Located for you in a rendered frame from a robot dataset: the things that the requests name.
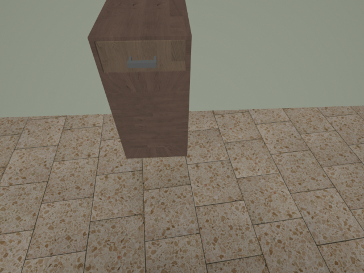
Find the cabinet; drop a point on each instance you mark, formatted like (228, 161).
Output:
(150, 108)

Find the drawer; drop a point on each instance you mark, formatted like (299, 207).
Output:
(170, 54)

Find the handle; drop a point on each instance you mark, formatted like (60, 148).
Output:
(141, 63)

